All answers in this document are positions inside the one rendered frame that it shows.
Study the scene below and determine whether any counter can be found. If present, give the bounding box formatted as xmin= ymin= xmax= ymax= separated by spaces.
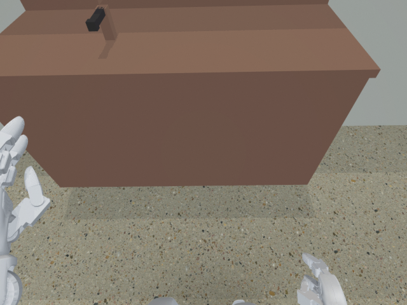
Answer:
xmin=0 ymin=0 xmax=381 ymax=187

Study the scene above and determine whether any left robot forearm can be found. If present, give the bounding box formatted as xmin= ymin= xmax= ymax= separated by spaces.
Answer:
xmin=0 ymin=254 xmax=23 ymax=305

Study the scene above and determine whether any tap lever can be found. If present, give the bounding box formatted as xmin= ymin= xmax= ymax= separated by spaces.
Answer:
xmin=85 ymin=7 xmax=106 ymax=32

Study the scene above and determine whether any right robot hand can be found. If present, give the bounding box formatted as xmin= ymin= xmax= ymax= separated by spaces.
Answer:
xmin=297 ymin=252 xmax=347 ymax=305

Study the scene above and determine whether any left robot hand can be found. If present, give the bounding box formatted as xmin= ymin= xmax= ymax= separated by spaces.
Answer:
xmin=0 ymin=116 xmax=50 ymax=255

